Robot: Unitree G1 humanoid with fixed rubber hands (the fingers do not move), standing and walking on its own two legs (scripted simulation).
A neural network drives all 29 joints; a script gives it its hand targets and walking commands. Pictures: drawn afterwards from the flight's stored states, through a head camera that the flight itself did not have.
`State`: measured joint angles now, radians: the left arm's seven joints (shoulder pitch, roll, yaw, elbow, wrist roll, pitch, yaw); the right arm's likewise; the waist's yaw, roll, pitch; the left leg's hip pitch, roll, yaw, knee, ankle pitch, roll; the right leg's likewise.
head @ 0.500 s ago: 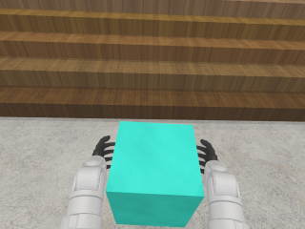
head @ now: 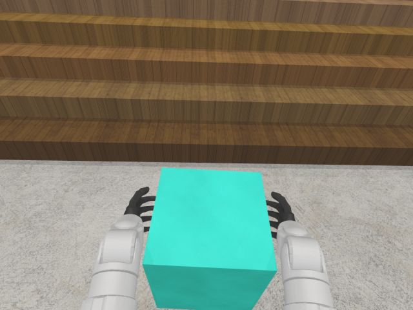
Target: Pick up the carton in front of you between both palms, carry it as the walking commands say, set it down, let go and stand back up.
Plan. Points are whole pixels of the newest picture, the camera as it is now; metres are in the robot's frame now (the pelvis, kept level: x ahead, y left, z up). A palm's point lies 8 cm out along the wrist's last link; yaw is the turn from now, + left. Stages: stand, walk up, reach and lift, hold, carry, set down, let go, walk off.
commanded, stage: hold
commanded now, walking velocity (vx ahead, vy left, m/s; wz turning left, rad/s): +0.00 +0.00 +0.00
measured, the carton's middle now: (207, 242) +0.29 +0.00 -0.03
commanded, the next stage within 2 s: carry in 0.16 s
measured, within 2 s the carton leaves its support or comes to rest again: neither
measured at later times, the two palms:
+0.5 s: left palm (145, 193) +0.34 +0.13 +0.07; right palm (288, 198) +0.34 -0.17 +0.07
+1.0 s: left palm (164, 120) +0.59 +0.13 +0.08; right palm (269, 122) +0.61 -0.17 +0.08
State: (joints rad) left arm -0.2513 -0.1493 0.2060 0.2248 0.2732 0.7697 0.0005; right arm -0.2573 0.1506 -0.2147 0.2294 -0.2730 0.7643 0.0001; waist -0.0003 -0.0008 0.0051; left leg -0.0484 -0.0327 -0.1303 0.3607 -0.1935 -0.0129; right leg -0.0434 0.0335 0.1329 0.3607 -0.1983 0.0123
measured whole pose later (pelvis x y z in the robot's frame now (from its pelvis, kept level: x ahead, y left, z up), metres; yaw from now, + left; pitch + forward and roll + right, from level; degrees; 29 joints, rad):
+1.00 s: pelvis +0.33 -0.03 +0.00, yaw +0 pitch +6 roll +2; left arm -0.17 -0.14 0.12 -0.35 0.10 1.22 0.10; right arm -0.19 0.14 -0.11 -0.34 -0.11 1.22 -0.09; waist 0.04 -0.02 -0.10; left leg -0.60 0.06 0.14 0.77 -0.23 0.01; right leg -0.02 -0.02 -0.17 0.26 -0.34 -0.03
